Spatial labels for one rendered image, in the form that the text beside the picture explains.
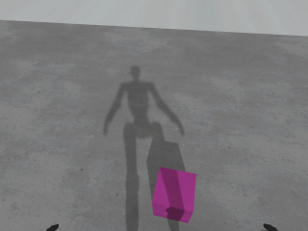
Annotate carton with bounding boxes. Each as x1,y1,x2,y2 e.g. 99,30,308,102
152,167,196,223

